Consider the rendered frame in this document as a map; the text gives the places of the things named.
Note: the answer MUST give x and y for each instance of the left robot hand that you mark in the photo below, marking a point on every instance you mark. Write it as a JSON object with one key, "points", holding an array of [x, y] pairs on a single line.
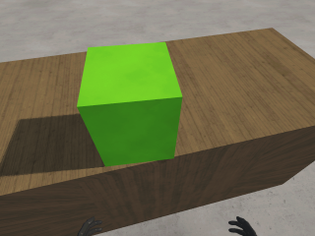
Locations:
{"points": [[86, 228]]}

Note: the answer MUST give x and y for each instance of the right robot hand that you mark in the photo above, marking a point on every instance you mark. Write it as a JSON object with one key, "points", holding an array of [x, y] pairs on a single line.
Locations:
{"points": [[242, 223]]}

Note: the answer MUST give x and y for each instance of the pedestal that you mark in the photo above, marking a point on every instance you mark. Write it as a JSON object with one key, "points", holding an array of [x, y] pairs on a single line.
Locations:
{"points": [[246, 124]]}

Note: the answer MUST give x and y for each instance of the carton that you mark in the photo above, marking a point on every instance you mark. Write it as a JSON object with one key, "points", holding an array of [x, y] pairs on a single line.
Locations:
{"points": [[130, 101]]}

